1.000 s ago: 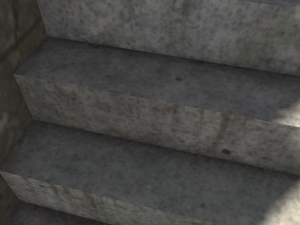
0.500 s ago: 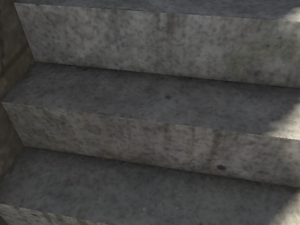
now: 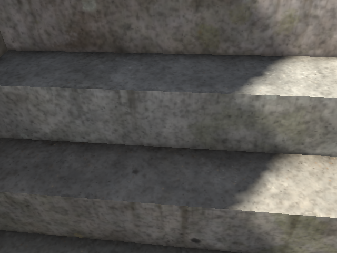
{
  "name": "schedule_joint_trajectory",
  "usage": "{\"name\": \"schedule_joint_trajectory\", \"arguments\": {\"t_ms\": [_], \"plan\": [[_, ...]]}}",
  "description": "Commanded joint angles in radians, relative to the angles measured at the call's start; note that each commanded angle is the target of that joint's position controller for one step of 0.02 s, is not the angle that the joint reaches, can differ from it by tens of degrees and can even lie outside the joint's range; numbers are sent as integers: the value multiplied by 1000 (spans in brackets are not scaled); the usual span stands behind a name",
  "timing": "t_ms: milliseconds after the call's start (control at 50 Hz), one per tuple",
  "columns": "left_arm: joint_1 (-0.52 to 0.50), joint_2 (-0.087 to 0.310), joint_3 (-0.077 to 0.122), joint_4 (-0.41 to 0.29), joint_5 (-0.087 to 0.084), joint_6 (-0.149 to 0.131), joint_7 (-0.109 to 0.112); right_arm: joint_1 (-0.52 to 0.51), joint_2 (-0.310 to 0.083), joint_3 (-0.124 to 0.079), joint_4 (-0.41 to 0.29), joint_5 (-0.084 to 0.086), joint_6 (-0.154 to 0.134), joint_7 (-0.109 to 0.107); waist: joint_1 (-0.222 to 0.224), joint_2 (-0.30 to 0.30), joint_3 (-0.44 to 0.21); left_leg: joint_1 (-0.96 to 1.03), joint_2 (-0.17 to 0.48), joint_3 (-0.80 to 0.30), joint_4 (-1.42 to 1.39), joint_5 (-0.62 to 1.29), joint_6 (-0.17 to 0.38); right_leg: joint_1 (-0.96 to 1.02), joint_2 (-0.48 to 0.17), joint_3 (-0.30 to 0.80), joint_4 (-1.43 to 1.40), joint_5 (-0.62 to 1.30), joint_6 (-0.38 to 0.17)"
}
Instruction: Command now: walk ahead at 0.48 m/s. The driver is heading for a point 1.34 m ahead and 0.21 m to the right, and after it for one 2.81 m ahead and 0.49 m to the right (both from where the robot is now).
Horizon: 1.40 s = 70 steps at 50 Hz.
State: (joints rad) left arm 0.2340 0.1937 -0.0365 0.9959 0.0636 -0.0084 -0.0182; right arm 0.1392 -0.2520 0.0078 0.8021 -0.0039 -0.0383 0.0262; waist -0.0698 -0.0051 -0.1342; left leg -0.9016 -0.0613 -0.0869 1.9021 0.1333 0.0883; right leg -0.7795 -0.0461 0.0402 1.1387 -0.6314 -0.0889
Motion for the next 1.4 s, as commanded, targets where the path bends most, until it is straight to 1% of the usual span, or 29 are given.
{"name": "schedule_joint_trajectory", "arguments": {"t_ms": [20, 120, 180, 200, 220, 240, 260, 280, 300, 340, 360, 440, 540, 580, 620, 660, 680, 720, 740, 760, 800, 860, 960, 1000, 1120, 1200, 1280, 1360, 1400], "plan": [[-289, 18, -12, -150, 24, -44, 8, 147, 12, 24, -6, -7, 32, -28, -106, -131, 106, 85, 1, 64, 28, -14, -50, -276, -127, 205, -454, -336, -98], [-430, 106, 4, -284, 18, -71, 49, 332, -59, -1, 42, 15, 75, -62, -137, -160, 37, 457, 67, 124, -132, -173, -84, -450, -148, 212, -402, -341, -76], [-604, 14, -17, -419, -68, -72, 54, 573, -36, 23, 126, -58, 98, -58, -182, -91, 157, 667, 149, 206, -1086, -180, 69, -552, -29, -62, -91, -105, 106], [-480, -43, -27, -407, -122, -43, 66, 484, 20, 42, 149, -52, 95, -40, -88, 66, 181, 655, 124, 379, -1492, 13, 80, -409, 26, -199, 133, -93, 103], [-272, -97, -30, -367, -131, -8, 73, 286, 107, 53, 147, -13, 90, -26, 69, 226, 160, 594, 144, 397, -1650, 144, 82, -269, 36, -210, 539, -153, 29], [-121, -170, -42, -370, -115, -14, 61, 207, 169, 82, 140, -21, 57, -11, 142, 316, 102, 537, 232, 255, -1805, 343, 102, -199, 168, -192, 1176, 27, 61], [-10, -249, -43, -366, -118, -24, 43, 34, 176, 124, 110, -26, 30, 14, 297, 230, 123, 581, 229, 189, -1672, 413, -6, -385, 196, 36, 1572, -12, 19], [-137, -324, -71, -453, -107, -72, 8, 199, 18, 82, 105, -90, 20, 16, 248, 119, 49, 838, 295, 33, -1289, 938, -57, -623, 227, 120, 1710, 50, 44], [-78, -199, -72, -436, -76, -113, -23, 389, -179, -21, 123, -45, 24, -4, 182, 49, -12, 1082, 423, -78, -1296, 757, 18, -814, 114, 81, 1526, 98, 49], [-367, -86, -57, -468, -107, -93, -17, 484, -229, -58, 84, -53, 4, -67, 15, -14, 27, 1159, 633, -452, -1554, -157, 178, -980, -47, 177, 1319, 341, 125], [-479, -64, -40, -461, -108, -54, 10, 447, -155, -39, 77, -76, -18, -100, -32, -103, 91, 1085, 653, -569, -1654, -424, 192, -1003, -52, 221, 1349, 463, 158], [-523, -26, -12, -444, -69, 3, 52, 450, 2, -2, 70, -62, -57, -110, -62, 48, 291, 846, 489, -345, -1741, -527, 196, -840, -17, 119, 1326, 504, 177], [-523, -150, -61, -493, -102, -29, 3, 601, 37, -11, 158, -38, -11, -119, -62, 101, 269, 970, 416, -79, -1804, -354, 132, -818, -45, 33, 1101, 402, 111], [-539, -147, -66, -512, -84, -31, -20, 588, 46, -12, 169, -34, 5, -123, -37, 65, 229, 942, 401, 7, -1882, -305, 123, -674, -75, -94, 880, 445, 105], [-573, -169, -93, -541, -107, -32, -31, 546, 31, -7, 204, 10, 24, -111, 39, 163, 159, 601, 331, 196, -2004, 331, 130, 67, 23, -315, 420, 71, 24], [-210, -21, -9, -452, -70, -24, 3, 500, -104, -31, 224, 24, 0, -74, 221, 402, -44, 858, 348, 232, -1636, 1510, 168, 321, 165, -314, 306, -132, -16], [-251, -24, -1, -424, -56, -31, 4, 610, -65, -29, 213, 49, -8, -65, 125, 339, -80, 769, 338, 180, -1491, 1554, 163, 461, 158, -191, 134, -47, -60], [311, 167, 91, -246, -1, 1, 24, 392, -120, -42, 164, 23, -54, -11, 333, -8, -312, 455, 253, 72, -1076, 865, 171, 836, -60, 461, -301, -185, -147], [315, 253, 121, -178, 25, 24, 28, 216, -23, -46, 91, 52, -49, 3, 252, -304, -295, 245, 62, -10, -618, -60, 149, 727, -204, 900, -766, -551, -200], [152, 198, 100, -197, 18, 27, 24, 56, 84, -32, -23, 33, -59, 7, 187, -236, -111, 121, 8, -191, -182, -165, 120, 460, -231, 912, -784, -579, -126], [-132, 10, 47, -198, -11, 18, 24, 69, 197, 4, -104, 13, -41, -2, -17, -132, 168, -35, 24, -138, -5, -188, 97, 31, -197, 469, -552, -397, -25], [-188, -60, 17, -127, -10, -19, 0, 222, 198, 28, -72, -3, -13, -12, -129, -142, 164, -167, -7, -88, 240, -27, 74, 5, -141, 178, -533, -97, 11], [-156, 49, 20, -147, -9, -21, 11, 165, 134, 46, -83, -4, 33, -76, -102, -119, 175, -309, -10, 9, 177, 74, -68, -88, -204, 115, -739, -139, -40], [-127, 54, 20, -164, 1, -36, 12, 127, 102, 39, -69, 29, 37, -90, -50, -134, 149, -332, 6, 33, 258, 59, -108, -47, -251, 185, -771, -178, -95], [99, 137, 59, -134, -41, -51, 45, 37, 98, 39, -77, 26, 30, -72, 76, -68, 58, -479, 86, 28, 54, -39, -109, 417, -306, 262, -782, -134, -128], [-61, 158, 69, -207, -32, -51, 68, 78, 118, 40, -82, 21, 28, -46, 4, -144, 26, -262, 168, 88, -117, -64, -112, 381, -312, 205, -830, -143, -154], [-98, 218, 108, -261, -71, -21, 68, 108, 97, 36, -42, 32, 40, -61, -6, -166, 33, 199, 181, 173, -745, -366, -88, 288, -284, 35, -925, -107, -133], [-131, 41, 49, -300, -104, 10, 65, 368, 52, -4, 124, 25, 47, -36, -14, -5, 158, 587, 156, 231, -1502, -257, -14, 239, -227, -74, -490, -126, -80], [-37, -36, 45, -304, -72, 22, 26, 351, 40, 7, 66, -50, 17, -11, 42, 218, 41, 856, 193, 40, -1336, -100, 0, -85, 19, -131, 375, 73, 3]]}}
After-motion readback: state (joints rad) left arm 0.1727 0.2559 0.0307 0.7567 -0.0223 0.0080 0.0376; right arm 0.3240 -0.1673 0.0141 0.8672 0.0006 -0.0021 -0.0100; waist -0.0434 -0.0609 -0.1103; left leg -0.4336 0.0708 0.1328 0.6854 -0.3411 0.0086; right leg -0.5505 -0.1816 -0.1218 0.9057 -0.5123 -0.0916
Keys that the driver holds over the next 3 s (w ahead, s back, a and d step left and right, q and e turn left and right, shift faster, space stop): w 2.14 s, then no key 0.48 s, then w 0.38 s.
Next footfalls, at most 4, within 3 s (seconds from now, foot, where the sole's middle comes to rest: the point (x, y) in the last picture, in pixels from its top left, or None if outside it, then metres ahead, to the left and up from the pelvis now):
0.26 left None -0.08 0.11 -0.92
0.70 right None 0.15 -0.19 -0.70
1.36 left None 0.13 0.09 -0.70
1.76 right None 0.02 -0.15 -0.70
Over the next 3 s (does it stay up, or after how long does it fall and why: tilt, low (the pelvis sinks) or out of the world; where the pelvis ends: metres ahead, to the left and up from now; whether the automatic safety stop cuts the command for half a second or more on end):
stays up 0.09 -0.12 0.07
